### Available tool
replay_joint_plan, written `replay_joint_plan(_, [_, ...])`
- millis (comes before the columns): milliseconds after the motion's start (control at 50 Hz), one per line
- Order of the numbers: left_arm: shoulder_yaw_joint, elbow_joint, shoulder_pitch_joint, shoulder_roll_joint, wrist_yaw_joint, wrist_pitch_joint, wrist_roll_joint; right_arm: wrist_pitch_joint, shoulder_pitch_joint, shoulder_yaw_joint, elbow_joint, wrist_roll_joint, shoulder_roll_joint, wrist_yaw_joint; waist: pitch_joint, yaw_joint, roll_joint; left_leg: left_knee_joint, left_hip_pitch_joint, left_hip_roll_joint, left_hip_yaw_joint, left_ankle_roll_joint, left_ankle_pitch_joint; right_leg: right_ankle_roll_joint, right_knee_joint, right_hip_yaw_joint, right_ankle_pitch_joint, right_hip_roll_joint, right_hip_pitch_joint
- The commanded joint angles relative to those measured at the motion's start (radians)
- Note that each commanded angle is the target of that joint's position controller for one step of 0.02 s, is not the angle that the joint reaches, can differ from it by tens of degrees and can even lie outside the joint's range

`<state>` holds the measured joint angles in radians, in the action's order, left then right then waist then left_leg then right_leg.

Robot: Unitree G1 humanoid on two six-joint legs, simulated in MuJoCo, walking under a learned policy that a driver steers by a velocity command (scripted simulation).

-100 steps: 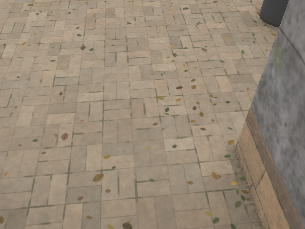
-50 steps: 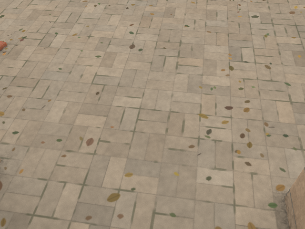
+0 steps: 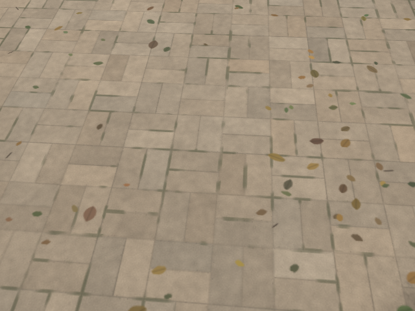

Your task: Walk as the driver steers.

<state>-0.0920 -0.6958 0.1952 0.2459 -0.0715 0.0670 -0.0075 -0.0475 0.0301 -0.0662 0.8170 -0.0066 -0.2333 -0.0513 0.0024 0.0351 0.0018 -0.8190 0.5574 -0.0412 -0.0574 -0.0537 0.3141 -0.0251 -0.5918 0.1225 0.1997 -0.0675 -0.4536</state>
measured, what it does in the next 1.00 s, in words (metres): walks ahead: left foot, then right foot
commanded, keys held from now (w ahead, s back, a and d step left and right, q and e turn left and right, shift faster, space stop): e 0.28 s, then no key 0.22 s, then q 0.50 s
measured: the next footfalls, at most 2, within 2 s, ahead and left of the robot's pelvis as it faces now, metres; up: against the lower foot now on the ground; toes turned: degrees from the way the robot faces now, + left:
left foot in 0.06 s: +0.09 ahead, +0.11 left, +0.00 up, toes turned -6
right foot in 0.48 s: +0.11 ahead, -0.15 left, +0.00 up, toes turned -15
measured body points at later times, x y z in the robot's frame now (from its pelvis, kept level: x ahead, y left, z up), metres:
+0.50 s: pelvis +0.07 -0.01 +0.00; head +0.10 -0.03 +0.44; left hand +0.33 +0.16 -0.08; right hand +0.08 -0.30 -0.13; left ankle +0.05 +0.12 -0.73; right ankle +0.07 -0.13 -0.73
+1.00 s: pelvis +0.11 -0.02 +0.00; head +0.15 -0.01 +0.45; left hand +0.33 +0.24 -0.08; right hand +0.22 -0.31 -0.09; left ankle +0.13 +0.11 -0.73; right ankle +0.09 -0.14 -0.69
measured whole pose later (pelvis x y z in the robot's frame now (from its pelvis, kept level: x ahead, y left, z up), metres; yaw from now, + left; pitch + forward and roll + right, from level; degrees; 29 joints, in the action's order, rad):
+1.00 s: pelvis +0.11 -0.02 +0.00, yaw -5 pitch +3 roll -1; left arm -0.10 -0.66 0.07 0.28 -0.02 0.02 0.00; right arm -0.04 0.20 -0.08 0.65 -0.02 -0.29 -0.01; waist 0.02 -0.02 0.00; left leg -0.58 0.35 -0.02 -0.08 0.01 0.29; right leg 0.04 -0.89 0.03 0.52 -0.02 -0.46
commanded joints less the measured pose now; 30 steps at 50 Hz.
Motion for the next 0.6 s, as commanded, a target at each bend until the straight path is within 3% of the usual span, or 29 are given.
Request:
replay_joint_plan(20, [-0.031, 0.095, -0.066, 0.138, -0.007, -0.018, 0.005, 0.019, 0.068, -0.015, -0.056, 0.005, -0.065, 0.016, -0.116, -0.055, 0.164, 0.154, -0.234, -0.005, 0.017, 0.011, -0.015, -0.156, 0.225, 0.304, 0.151, 0.203, -0.011])
replay_joint_plan(60, [-0.022, 0.097, -0.044, 0.106, -0.011, -0.017, -0.007, 0.024, 0.174, -0.033, -0.041, -0.003, -0.086, 0.018, -0.102, -0.107, 0.115, 0.349, -0.469, 0.041, 0.020, 0.039, -0.017, -0.101, 0.118, 0.297, 0.176, 0.141, -0.130])
replay_joint_plan(80, [-0.005, 0.096, -0.018, 0.023, -0.005, -0.023, -0.001, 0.029, 0.264, -0.051, -0.026, 0.021, -0.149, 0.016, -0.155, -0.112, -0.099, 0.410, -0.624, 0.263, -0.206, 0.116, -0.031, -0.025, -0.230, 0.131, 0.320, 0.012, -0.280])
replay_joint_plan(100, [-0.011, 0.169, -0.034, 0.045, -0.003, -0.043, -0.023, 0.039, 0.253, -0.065, -0.041, 0.053, -0.225, 0.033, -0.124, -0.071, -0.354, 0.547, -0.589, 0.432, -0.580, 0.283, 0.051, 0.007, -0.406, 0.066, 0.453, -0.082, -0.480])
replay_joint_plan(120, [-0.044, 0.150, -0.057, 0.139, -0.001, -0.060, -0.009, 0.050, 0.209, -0.057, -0.080, 0.053, -0.177, 0.029, -0.084, -0.070, -0.217, 0.557, -0.565, 0.439, -0.567, 0.318, 0.087, 0.031, -0.582, 0.126, 0.384, -0.030, -0.513])
replay_joint_plan(140, [-0.056, 0.134, -0.052, 0.162, 0.002, -0.055, -0.005, 0.050, 0.142, -0.048, -0.097, 0.038, -0.142, 0.023, -0.057, -0.043, -0.155, 0.536, -0.510, 0.393, -0.436, 0.281, 0.050, 0.039, -0.649, 0.109, 0.304, -0.010, -0.503])
replay_joint_plan(160, [-0.057, 0.111, -0.019, 0.154, 0.001, -0.041, -0.001, 0.045, 0.068, -0.037, -0.120, 0.021, -0.114, 0.020, -0.046, -0.014, -0.121, 0.514, -0.457, 0.332, -0.325, 0.241, -0.007, 0.049, -0.689, 0.086, 0.241, 0.006, -0.458])
replay_joint_plan(180, [-0.059, 0.103, 0.009, 0.159, 0.012, -0.027, -0.001, 0.045, 0.036, -0.036, -0.132, 0.011, -0.106, 0.015, -0.039, -0.005, -0.105, 0.507, -0.392, 0.311, -0.239, 0.227, -0.093, 0.063, -0.751, 0.068, 0.173, 0.010, -0.404])
replay_joint_plan(200, [-0.057, 0.105, 0.017, 0.146, 0.022, -0.019, -0.008, 0.046, 0.026, -0.031, -0.134, 0.018, -0.101, 0.015, -0.047, 0.000, -0.088, 0.507, -0.334, 0.284, -0.159, 0.228, -0.171, 0.068, -0.791, 0.039, 0.109, 0.016, -0.343])
replay_joint_plan(240, [-0.038, 0.129, 0.000, 0.098, 0.032, -0.016, -0.021, 0.045, 0.056, -0.032, -0.125, 0.023, -0.107, 0.018, -0.037, -0.011, -0.081, 0.510, -0.318, 0.259, -0.060, 0.236, -0.252, 0.077, -0.748, -0.021, 0.060, 0.028, -0.310])
replay_joint_plan(300, [-0.003, 0.179, -0.093, 0.052, 0.045, -0.018, -0.007, 0.037, 0.163, -0.035, -0.094, 0.022, -0.122, 0.006, -0.047, -0.067, -0.099, 0.491, -0.425, 0.275, -0.020, 0.261, -0.298, 0.093, -0.556, -0.029, 0.017, 0.070, -0.341])
replay_joint_plan(360, [0.016, 0.195, -0.129, 0.026, 0.072, -0.035, -0.009, 0.037, 0.166, -0.043, -0.100, 0.021, -0.170, 0.010, -0.057, -0.078, -0.126, 0.467, -0.384, 0.293, 0.026, 0.269, -0.282, 0.091, -0.327, -0.089, 0.093, 0.091, -0.185])
replay_joint_plan(420, [0.014, 0.189, -0.117, 0.044, 0.089, -0.049, -0.016, 0.039, 0.178, -0.047, -0.104, -0.001, -0.196, 0.017, -0.047, -0.084, -0.172, 0.427, -0.352, 0.310, 0.009, 0.267, -0.251, 0.059, -0.126, -0.157, 0.187, 0.060, -0.042])
replay_joint_plan(460, [0.007, 0.163, -0.060, 0.047, 0.089, -0.056, -0.006, 0.037, 0.190, -0.030, -0.098, -0.012, -0.157, 0.019, -0.057, -0.040, -0.124, 0.332, -0.318, 0.294, 0.023, 0.216, -0.291, 0.015, 0.151, -0.174, 0.003, 0.029, 0.153])
replay_joint_plan(480, [-0.007, 0.159, -0.021, 0.092, 0.080, -0.058, 0.000, 0.046, 0.240, -0.022, -0.085, 0.001, -0.124, 0.029, -0.097, -0.035, -0.067, 0.247, -0.231, 0.269, 0.065, 0.150, -0.279, -0.015, 0.173, -0.100, -0.189, 0.067, 0.336])
replay_joint_plan(500, [-0.028, 0.168, 0.054, 0.204, 0.057, -0.059, 0.013, 0.067, 0.251, 0.006, -0.136, 0.047, -0.056, 0.044, -0.205, -0.044, 0.179, -0.055, -0.052, 0.181, 0.163, 0.037, 0.057, -0.102, 0.111, 0.212, -0.666, 0.326, 0.560])
replay_joint_plan(520, [0.002, 0.132, 0.050, 0.123, 0.061, -0.069, 0.039, 0.075, 0.227, 0.011, -0.147, 0.014, -0.058, 0.050, -0.299, -0.036, 0.306, -0.160, -0.015, 0.128, 0.019, -0.008, 0.363, -0.314, 0.151, 0.385, -0.684, 0.482, 0.477])
replay_joint_plan(540, [0.026, 0.120, 0.041, 0.040, 0.065, -0.077, 0.041, 0.072, 0.195, -0.013, -0.148, -0.012, -0.138, 0.055, -0.264, -0.022, 0.163, -0.198, -0.029, 0.151, -0.030, -0.034, 0.365, -0.306, 0.167, 0.295, -0.605, 0.429, 0.456])
replay_joint_plan(560, [0.029, 0.087, 0.008, 0.018, 0.066, -0.083, 0.032, 0.066, 0.186, -0.013, -0.144, -0.020, -0.128, 0.059, -0.222, -0.035, 0.175, -0.183, 0.024, 0.154, -0.020, -0.041, 0.363, -0.253, 0.139, 0.209, -0.598, 0.370, 0.475])
replay_joint_plan(600, [0.016, 0.083, -0.076, 0.053, 0.061, -0.085, 0.023, 0.045, 0.188, -0.014, -0.125, -0.008, -0.113, 0.041, -0.156, -0.053, 0.124, -0.092, -0.023, 0.158, -0.020, -0.054, 0.257, -0.184, 0.143, 0.114, -0.591, 0.319, 0.379])
Over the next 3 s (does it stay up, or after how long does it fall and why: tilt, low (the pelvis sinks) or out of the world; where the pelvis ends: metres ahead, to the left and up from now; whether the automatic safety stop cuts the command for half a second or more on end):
stays up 0.82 -0.10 0.01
